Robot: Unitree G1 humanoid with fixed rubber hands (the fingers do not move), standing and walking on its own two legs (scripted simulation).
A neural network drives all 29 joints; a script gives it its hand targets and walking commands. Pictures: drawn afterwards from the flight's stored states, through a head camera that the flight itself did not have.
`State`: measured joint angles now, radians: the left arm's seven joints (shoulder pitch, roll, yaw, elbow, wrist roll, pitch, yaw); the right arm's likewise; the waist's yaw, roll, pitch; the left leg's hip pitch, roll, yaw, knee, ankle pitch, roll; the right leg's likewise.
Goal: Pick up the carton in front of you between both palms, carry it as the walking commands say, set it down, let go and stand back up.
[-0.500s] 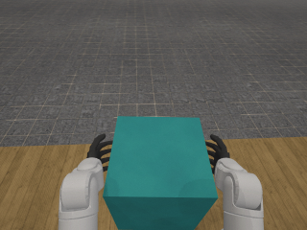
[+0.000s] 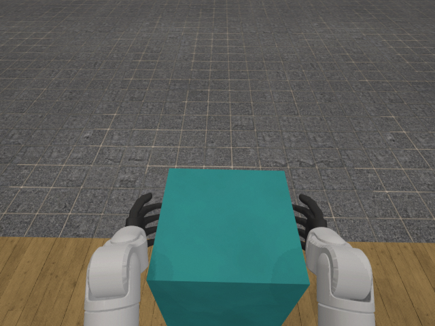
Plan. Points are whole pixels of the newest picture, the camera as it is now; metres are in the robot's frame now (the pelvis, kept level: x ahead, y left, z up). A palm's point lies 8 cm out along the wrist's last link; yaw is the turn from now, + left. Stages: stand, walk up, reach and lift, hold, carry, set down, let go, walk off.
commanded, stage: carry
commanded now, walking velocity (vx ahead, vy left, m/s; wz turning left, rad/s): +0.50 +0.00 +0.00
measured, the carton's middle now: (224, 253) +0.27 +0.01 +0.00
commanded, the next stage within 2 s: none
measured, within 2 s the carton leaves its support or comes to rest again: neither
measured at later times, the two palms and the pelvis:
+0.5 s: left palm (181, 89) +0.69 +0.15 +0.08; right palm (292, 100) +0.65 -0.15 +0.09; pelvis +0.32 +0.04 -0.02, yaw -4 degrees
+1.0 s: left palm (190, 45) +1.00 +0.16 +0.08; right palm (273, 45) +1.02 -0.14 +0.07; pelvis +0.63 -0.01 -0.02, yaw -2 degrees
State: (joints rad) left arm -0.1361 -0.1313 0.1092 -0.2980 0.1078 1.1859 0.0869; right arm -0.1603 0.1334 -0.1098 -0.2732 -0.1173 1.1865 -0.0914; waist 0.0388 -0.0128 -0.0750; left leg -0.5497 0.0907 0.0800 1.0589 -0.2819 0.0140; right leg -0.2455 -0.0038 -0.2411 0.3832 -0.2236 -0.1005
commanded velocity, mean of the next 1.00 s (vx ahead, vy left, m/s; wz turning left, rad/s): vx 0.50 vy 0.00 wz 0.00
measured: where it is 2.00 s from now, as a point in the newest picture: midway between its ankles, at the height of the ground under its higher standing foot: (221, 162)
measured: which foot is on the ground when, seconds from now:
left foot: up 0.00-0.28, down 0.30-0.80, up 0.82-1.00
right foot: down 0.00-0.32, up 0.34-0.74, down 0.76-1.00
